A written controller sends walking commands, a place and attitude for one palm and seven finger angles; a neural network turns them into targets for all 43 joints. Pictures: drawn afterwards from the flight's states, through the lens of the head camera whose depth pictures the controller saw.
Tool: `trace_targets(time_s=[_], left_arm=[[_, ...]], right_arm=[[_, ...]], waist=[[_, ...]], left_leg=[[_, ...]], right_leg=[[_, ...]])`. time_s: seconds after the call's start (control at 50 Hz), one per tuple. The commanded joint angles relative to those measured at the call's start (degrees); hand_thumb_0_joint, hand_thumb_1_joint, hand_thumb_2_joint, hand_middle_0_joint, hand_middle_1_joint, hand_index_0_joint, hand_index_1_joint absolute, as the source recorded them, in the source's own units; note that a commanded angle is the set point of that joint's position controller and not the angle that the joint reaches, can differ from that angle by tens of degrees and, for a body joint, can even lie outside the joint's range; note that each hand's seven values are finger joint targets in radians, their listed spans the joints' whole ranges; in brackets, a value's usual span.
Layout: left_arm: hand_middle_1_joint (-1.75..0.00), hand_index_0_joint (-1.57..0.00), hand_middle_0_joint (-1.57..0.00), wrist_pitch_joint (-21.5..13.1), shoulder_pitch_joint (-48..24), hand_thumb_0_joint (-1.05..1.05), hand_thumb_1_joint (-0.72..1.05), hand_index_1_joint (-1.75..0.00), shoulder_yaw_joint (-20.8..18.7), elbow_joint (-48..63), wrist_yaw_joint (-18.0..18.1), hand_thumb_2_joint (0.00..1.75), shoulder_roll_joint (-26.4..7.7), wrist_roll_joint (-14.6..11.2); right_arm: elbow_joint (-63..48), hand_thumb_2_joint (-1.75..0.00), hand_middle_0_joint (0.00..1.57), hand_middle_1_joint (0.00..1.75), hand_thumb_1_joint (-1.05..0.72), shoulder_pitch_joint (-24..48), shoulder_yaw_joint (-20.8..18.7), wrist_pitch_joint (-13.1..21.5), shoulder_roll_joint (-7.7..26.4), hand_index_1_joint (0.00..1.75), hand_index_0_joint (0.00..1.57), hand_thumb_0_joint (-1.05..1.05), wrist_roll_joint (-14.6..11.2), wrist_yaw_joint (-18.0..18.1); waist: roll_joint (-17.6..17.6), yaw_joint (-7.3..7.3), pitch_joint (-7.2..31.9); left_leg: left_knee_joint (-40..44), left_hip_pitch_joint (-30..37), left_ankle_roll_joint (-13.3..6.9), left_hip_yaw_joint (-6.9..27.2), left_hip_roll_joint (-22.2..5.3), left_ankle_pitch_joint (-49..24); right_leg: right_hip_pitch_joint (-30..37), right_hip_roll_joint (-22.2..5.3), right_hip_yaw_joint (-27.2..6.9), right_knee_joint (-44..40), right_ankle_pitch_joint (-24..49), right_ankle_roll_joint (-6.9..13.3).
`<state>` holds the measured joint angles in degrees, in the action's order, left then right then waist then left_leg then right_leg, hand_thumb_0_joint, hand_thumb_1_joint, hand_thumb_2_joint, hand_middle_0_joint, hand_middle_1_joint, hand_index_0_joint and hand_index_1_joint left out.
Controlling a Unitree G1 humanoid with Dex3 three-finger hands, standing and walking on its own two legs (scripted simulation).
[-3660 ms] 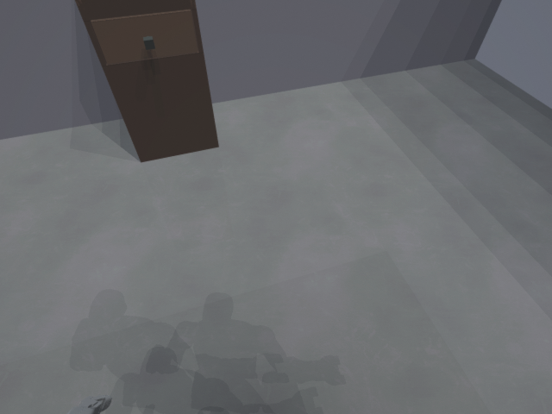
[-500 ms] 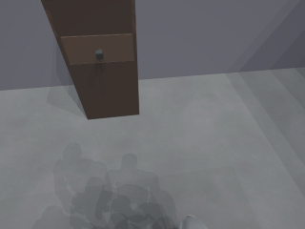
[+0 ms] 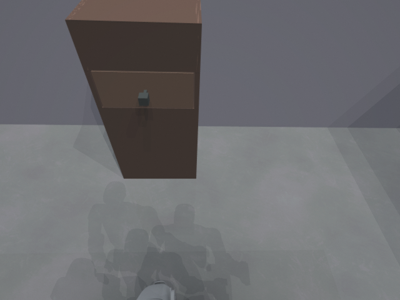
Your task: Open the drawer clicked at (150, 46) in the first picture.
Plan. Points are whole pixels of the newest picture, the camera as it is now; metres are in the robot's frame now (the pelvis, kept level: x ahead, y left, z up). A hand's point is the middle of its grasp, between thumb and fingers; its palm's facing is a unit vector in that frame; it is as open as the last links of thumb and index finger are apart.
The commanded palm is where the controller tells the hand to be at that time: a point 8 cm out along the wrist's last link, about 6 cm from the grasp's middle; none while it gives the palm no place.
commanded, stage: take the last steps up to it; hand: left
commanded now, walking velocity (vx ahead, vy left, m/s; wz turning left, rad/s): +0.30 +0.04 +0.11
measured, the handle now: (144, 96) +0.84 +0.27 -0.13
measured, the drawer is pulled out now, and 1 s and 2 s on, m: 0.00 0.00 0.00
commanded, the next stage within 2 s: come to a stop and stand still in 0.84 s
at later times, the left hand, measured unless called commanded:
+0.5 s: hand (114, 274) +0.20 +0.22 -0.16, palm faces +0.04 -0.98 -0.17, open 7.4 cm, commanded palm none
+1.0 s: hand (142, 227) +0.32 +0.18 -0.16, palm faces +0.08 -0.97 -0.21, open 7.2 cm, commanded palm none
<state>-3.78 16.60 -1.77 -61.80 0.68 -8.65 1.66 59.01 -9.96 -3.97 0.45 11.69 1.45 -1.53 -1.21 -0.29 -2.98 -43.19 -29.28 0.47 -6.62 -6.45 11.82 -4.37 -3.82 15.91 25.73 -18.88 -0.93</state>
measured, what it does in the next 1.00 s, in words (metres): walks ahead: left foot, then right foot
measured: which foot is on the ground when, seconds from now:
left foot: up 0.00-0.04, down 0.06-0.70, up 0.72-1.00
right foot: down 0.00-0.08, up 0.10-0.66, down 0.68-1.00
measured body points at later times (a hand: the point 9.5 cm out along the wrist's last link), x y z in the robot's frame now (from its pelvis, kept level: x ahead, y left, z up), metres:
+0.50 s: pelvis +0.15 +0.04 +0.01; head +0.16 +0.04 +0.46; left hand +0.20 +0.27 -0.15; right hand +0.11 -0.17 -0.14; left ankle +0.13 +0.10 -0.73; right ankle +0.22 -0.11 -0.68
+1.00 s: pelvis +0.30 -0.01 +0.01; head +0.32 -0.02 +0.46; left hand +0.31 +0.23 -0.14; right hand +0.37 -0.24 -0.15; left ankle +0.35 +0.13 -0.70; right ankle +0.28 -0.11 -0.73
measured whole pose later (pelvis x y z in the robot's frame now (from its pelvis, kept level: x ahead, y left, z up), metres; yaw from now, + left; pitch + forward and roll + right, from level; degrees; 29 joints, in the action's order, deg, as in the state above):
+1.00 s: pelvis +0.30 -0.01 +0.01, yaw +2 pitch +0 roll +0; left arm -3.1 15.2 -1.9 -62.1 0.9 -8.7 1.4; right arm 60.9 -11.2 -3.4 0.7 10.9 1.2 -0.1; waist -2.0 -0.2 -2.0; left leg -43.8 -25.2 2.1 -4.5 -5.7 16.5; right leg -8.0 -2.0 9.8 23.3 -14.8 1.4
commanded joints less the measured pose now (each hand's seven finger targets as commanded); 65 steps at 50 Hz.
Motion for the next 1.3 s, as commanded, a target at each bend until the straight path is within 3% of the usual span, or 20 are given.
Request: trace_targets(time_s=[0.0, 0.02, 0.06, 0.08, 0.14, 0.2, 0.3, 0.54, 0.62, 0.64, 0.66, 0.68, 0.7, 0.76, 0.84, 1.0, 1.08, 1.12, 1.18, 1.28], left_arm=[[-0.30, -0.20, -0.20, -0.03, 2.95, 0.00, 0.90, -0.30, -2.50, 1.53, 0.54, 0.90, -10.11, -0.18], [-0.30, -0.20, -0.20, 0.23, 2.95, 0.00, 0.90, -0.30, -2.54, 1.43, 0.47, 0.90, -9.50, -0.37], [-0.30, -0.20, -0.20, 0.53, 4.07, 0.00, 0.90, -0.30, -1.47, 4.54, -0.25, 0.90, -4.93, -1.10], [-0.30, -0.20, -0.20, 1.05, 1.28, 0.00, 0.90, -0.30, -1.44, 4.85, 0.21, 0.90, -6.19, -0.64], [-0.30, -0.20, -0.20, 1.39, -0.25, 0.00, 0.90, -0.30, -1.80, 2.51, -1.00, 0.90, -5.03, 0.03], [-0.30, -0.20, -0.20, 2.76, 4.62, 0.00, 0.90, -0.30, -1.51, 0.50, -0.84, 0.90, -3.33, 0.20], [-0.30, -0.20, -0.20, 3.55, 1.24, 0.00, 0.90, -0.30, -1.71, 1.89, -0.75, 0.90, -3.09, 0.30], [-0.30, -0.20, -0.20, 2.50, -12.03, 0.00, 0.90, -0.30, -1.43, 6.33, -1.12, 0.90, -2.09, -0.08], [-0.30, -0.20, -0.20, 1.38, -4.58, 0.00, 0.90, -0.30, -1.71, 4.18, -0.87, 0.90, -3.00, -0.09], [-0.30, -0.20, -0.20, 0.78, 2.05, 0.00, 0.90, -0.30, -2.27, 2.01, -0.60, 0.90, -5.51, 0.04], [-0.30, -0.20, -0.20, 0.10, 9.64, 0.00, 0.90, -0.30, -3.32, -0.01, -0.01, 0.90, -10.46, 0.20], [-0.30, -0.20, -0.20, 0.12, 14.79, 0.00, 0.90, -0.30, -3.67, -0.93, 0.14, 0.90, -14.32, -0.62], [-0.30, -0.20, -0.20, -0.09, 12.51, 0.00, 0.90, -0.30, -3.58, -0.64, 0.40, 0.90, -13.73, -0.86], [-0.30, -0.20, -0.20, -0.17, 2.09, 0.00, 0.90, -0.30, -1.93, 1.92, 0.94, 0.90, -5.94, -0.68], [-0.30, -0.20, -0.20, -0.79, 1.55, 0.00, 0.90, -0.30, -1.57, 2.28, 0.91, 0.90, -4.65, -0.24], [-0.30, -0.20, -0.20, 1.34, 0.50, 0.00, 0.90, -0.30, -0.93, 0.75, 1.20, 0.90, -7.15, -0.67], [-0.30, -0.20, -0.20, 3.33, 5.64, 0.00, 0.90, -0.30, 0.28, 0.29, 2.07, 0.90, -4.12, -0.98], [-0.30, -0.20, -0.20, 4.62, 5.32, 0.00, 0.90, -0.30, 0.28, 0.31, 1.92, 0.90, -5.55, -1.21], [-0.30, -0.20, -0.20, 5.70, 5.01, 0.00, 0.90, -0.30, -0.56, 1.53, 1.55, 0.90, -6.19, -0.89], [-0.30, -0.20, -0.20, 5.97, 3.23, 0.00, 0.90, -0.30, -1.64, 4.45, 1.10, 0.90, -5.02, -0.83]], right_arm=[[-2.32, -0.90, 0.20, 0.30, -0.90, -4.67, 0.51, 1.32, 1.06, 0.30, 0.20, 0.00, 0.08, -0.31], [-0.54, -0.90, 0.20, 0.30, -0.90, -10.59, -0.07, 1.76, 3.37, 0.30, 0.20, 0.00, 0.37, -0.03], [1.16, -0.90, 0.20, 0.30, -0.90, -20.55, -1.94, 2.00, 13.47, 0.30, 0.20, 0.00, 0.52, 1.49], [1.52, -0.90, 0.20, 0.30, -0.90, -18.49, -1.58, 1.96, 12.12, 0.30, 0.20, 0.00, 0.00, 2.22], [-1.26, -0.90, 0.20, 0.30, -0.90, -8.50, 0.18, 2.91, 5.87, 0.30, 0.20, 0.00, -0.08, 2.70], [-0.74, -0.90, 0.20, 0.30, -0.90, -7.68, 0.59, 3.68, 4.15, 0.30, 0.20, 0.00, -0.50, 2.81], [0.88, -0.90, 0.20, 0.30, -0.90, -11.13, -0.01, 3.77, 3.78, 0.30, 0.20, 0.00, -0.60, 2.93], [6.11, -0.90, 0.20, 0.30, -0.90, -19.22, 0.08, 3.42, 2.64, 0.30, 0.20, 0.00, 0.22, 3.26], [6.67, -0.90, 0.20, 0.30, -0.90, -17.93, 0.39, 3.06, 2.12, 0.30, 0.20, 0.00, 0.00, 3.29], [6.42, -0.90, 0.20, 0.30, -0.90, -17.33, 0.57, 3.36, 1.21, 0.30, 0.20, 0.00, -0.54, 3.06], [4.92, -0.90, 0.20, 0.30, -0.90, -17.51, 1.04, 3.80, -1.21, 0.30, 0.20, 0.00, -1.10, 2.63], [2.98, -0.90, 0.20, 0.30, -0.90, -15.38, 1.28, 3.39, -0.53, 0.30, 0.20, 0.00, -1.00, 2.47], [2.72, -0.90, 0.20, 0.30, -0.90, -12.50, 1.05, 2.62, -0.36, 0.30, 0.20, 0.00, -0.77, 2.49], [3.08, -0.90, 0.20, 0.30, -0.90, -10.60, 0.74, 1.64, -2.06, 0.30, 0.20, 0.00, -0.25, 1.99], [3.30, -0.90, 0.20, 0.30, -0.90, -12.14, 0.84, 0.39, -3.52, 0.30, 0.20, 0.00, -0.04, 1.54], [1.39, -0.90, 0.20, 0.30, -0.90, -4.49, 2.16, 0.70, -0.94, 0.30, 0.20, 0.00, -0.66, 1.95], [1.87, -0.90, 0.20, 0.30, -0.90, -5.57, 1.22, 0.79, 6.59, 0.30, 0.20, 0.00, -0.95, 3.18], [1.17, -0.90, 0.20, 0.30, -0.90, -2.99, 0.81, 0.19, 7.23, 0.30, 0.20, 0.00, -1.28, 4.00], [-0.19, -0.90, 0.20, 0.30, -0.90, -1.16, -0.28, -0.77, 8.72, 0.30, 0.20, 0.00, -0.73, 4.68], [-2.00, -0.90, 0.20, 0.30, -0.90, 0.78, -1.42, -1.45, 9.24, 0.30, 0.20, 0.00, -0.40, 4.29]], waist=[[6.95, 1.97, -0.45], [1.06, 4.53, 2.76], [-21.59, 6.77, 8.69], [-16.87, 6.78, 9.16], [-3.88, 2.23, 1.13], [-4.56, -0.03, 2.23], [-0.81, 0.38, -0.44], [-3.25, 3.61, -3.93], [-2.04, -0.05, -0.10], [1.38, -3.08, 3.35], [12.26, -5.13, 8.45], [14.16, -5.89, 9.20], [14.10, -5.70, 9.08], [4.01, -0.90, 0.05], [7.12, 1.18, 1.08], [9.94, 0.64, 1.33], [-5.71, 0.20, 4.15], [-13.70, 0.31, 2.72], [-10.90, 0.59, 5.22], [-7.05, 0.77, 9.86]], left_leg=[[8.62, 12.44, -1.73, -2.05, 2.15, 0.58], [13.02, 22.21, -2.25, -1.70, 2.77, -2.42], [25.79, 36.77, -12.32, 28.17, -17.37, -10.10], [28.54, 33.75, -12.63, 28.96, -17.88, -1.39], [31.57, 20.14, -9.41, 18.86, -12.50, 3.59], [33.50, 18.18, -8.46, 11.80, -9.04, 0.45], [35.58, 22.05, -10.13, 11.92, -9.65, 0.43], [31.41, 27.14, -10.85, 10.27, -10.39, -9.01], [19.46, 24.46, -7.15, 5.66, -6.88, -15.81], [10.72, 18.29, -5.06, 2.77, -4.30, -14.98], [-2.70, 4.67, -2.28, -2.15, 1.39, -0.82], [-17.21, -2.85, -0.90, -1.21, 5.79, 22.35], [-23.70, -3.72, -1.12, 5.00, 3.30, 21.70], [-22.98, -2.52, -0.42, 6.13, -0.86, 9.13], [-12.61, 2.38, 1.58, 3.31, -0.51, 6.17], [14.16, 16.47, 1.80, 1.23, 3.01, -3.99], [18.03, 26.79, -4.34, 9.25, -9.49, -40.39], [23.39, 22.26, -7.79, 12.08, -11.64, -41.86], [22.95, 24.77, -11.15, 12.50, -14.09, -41.89], [21.69, 25.20, -11.40, 11.31, -13.73, -33.54]], right_leg=[[-4.08, -14.59, -6.18, -2.77, 23.17, 5.52], [-7.07, -12.41, -4.01, 7.06, 22.42, 4.16], [-26.46, 0.86, -3.44, 37.94, -16.97, -0.34], [-28.73, -0.68, -10.24, 44.64, -16.64, 0.64], [-28.43, -5.44, -13.87, 44.51, -3.19, 0.31], [-24.68, -5.01, -13.05, 39.81, 1.47, -0.65], [-29.65, -5.39, -13.48, 34.02, 5.62, -1.92], [-26.28, -2.62, -10.53, 13.77, 2.82, -0.60], [-10.47, 1.02, -7.32, 0.98, 8.24, 1.07], [1.49, -1.84, -10.98, -0.28, 12.43, 2.54], [15.13, -14.54, -25.60, -1.83, 19.83, 7.23], [16.84, -23.21, -37.00, -7.14, 28.05, 13.22], [10.95, -22.77, -37.75, -8.74, 24.81, 13.75], [-3.31, -16.73, -24.21, -12.51, 18.61, 10.16], [-6.84, -13.42, -15.48, -11.86, 27.75, 8.92], [-6.49, -8.15, -11.80, -4.54, 33.09, 5.81], [-11.09, -1.62, -10.36, 2.09, 4.34, -0.22], [-9.95, -0.88, -10.72, 10.44, -6.25, -0.75], [-15.69, -0.80, -13.92, 23.19, -13.04, -0.35], [-17.26, -0.05, -14.67, 25.66, -11.42, -0.54]])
